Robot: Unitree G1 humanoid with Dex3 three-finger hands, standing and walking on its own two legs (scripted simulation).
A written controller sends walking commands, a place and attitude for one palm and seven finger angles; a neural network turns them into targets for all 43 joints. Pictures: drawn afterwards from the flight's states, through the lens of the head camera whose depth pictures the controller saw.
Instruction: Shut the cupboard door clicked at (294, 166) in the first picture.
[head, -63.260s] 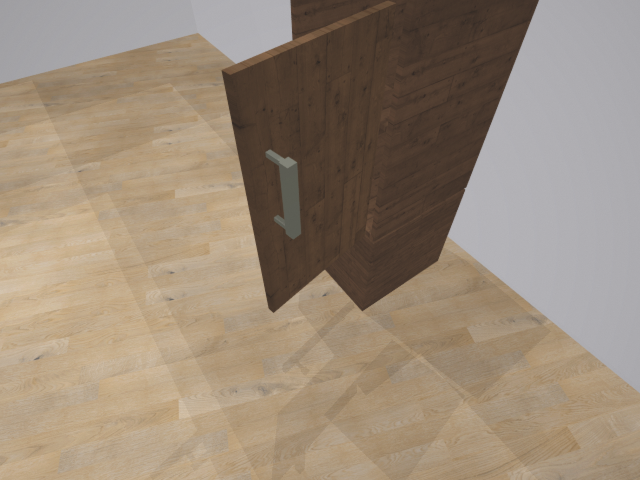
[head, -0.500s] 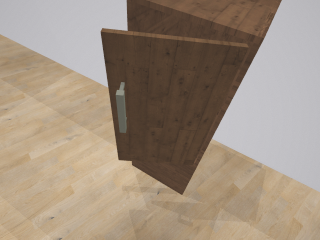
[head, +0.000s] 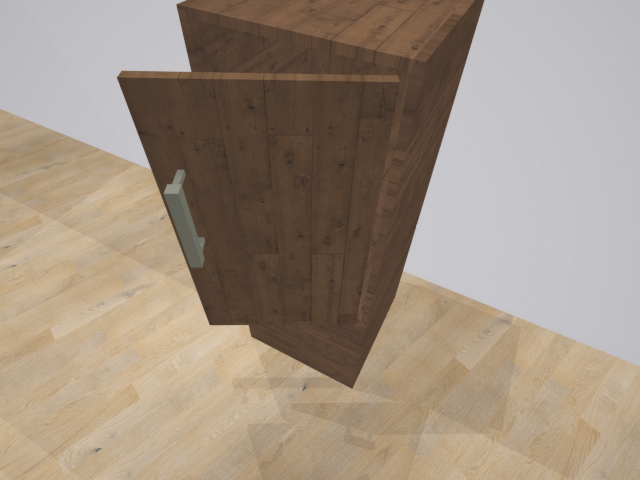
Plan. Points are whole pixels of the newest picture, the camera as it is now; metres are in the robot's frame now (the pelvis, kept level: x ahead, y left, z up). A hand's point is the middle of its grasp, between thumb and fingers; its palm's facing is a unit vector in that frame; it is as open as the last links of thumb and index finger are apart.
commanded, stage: come to a stop and stand still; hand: left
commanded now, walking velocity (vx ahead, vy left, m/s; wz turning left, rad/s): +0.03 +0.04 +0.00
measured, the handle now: (189, 220) +0.48 +0.23 +0.04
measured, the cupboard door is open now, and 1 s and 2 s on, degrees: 29 29 29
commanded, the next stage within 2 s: look again from close up in 0.74 s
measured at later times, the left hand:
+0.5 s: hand out of the picture +0.04 +0.21 -0.17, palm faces +0.01 -0.97 -0.24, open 7.4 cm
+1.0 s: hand out of the picture -0.03 +0.19 -0.17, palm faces -0.01 -0.98 -0.18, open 7.4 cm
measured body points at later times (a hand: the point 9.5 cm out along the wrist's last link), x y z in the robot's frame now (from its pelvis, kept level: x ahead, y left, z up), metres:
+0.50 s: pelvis +0.00 +0.01 +0.00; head +0.00 +0.02 +0.45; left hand +0.04 +0.26 -0.15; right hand +0.07 -0.23 -0.14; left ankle +0.03 +0.11 -0.73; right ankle +0.01 -0.15 -0.73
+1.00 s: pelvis -0.02 +0.02 +0.01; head -0.01 +0.03 +0.46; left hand -0.02 +0.24 -0.15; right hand +0.00 -0.22 -0.14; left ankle +0.03 +0.11 -0.73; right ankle +0.01 -0.15 -0.73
